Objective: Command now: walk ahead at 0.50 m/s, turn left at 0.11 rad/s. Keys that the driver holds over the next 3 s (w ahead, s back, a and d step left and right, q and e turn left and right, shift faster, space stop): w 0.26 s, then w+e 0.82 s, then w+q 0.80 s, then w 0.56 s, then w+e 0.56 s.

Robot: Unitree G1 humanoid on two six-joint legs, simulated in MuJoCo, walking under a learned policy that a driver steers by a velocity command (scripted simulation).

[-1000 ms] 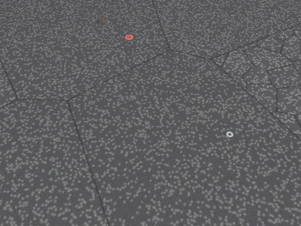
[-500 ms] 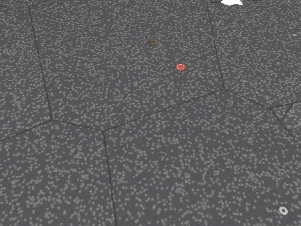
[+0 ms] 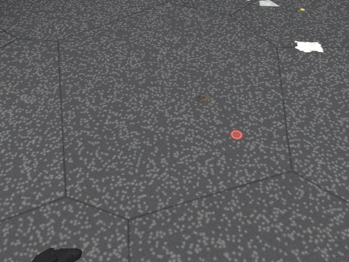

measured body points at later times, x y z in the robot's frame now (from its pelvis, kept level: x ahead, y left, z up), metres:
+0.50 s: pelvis +0.27 +0.04 +0.00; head +0.30 +0.05 +0.45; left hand +0.28 +0.32 -0.13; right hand +0.48 -0.21 -0.06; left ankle +0.37 +0.14 -0.72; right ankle +0.10 -0.10 -0.68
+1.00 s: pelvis +0.51 -0.04 -0.01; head +0.55 -0.06 +0.44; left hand +0.80 +0.12 -0.08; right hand +0.44 -0.33 -0.14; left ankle +0.38 +0.15 -0.70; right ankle +0.59 -0.16 -0.73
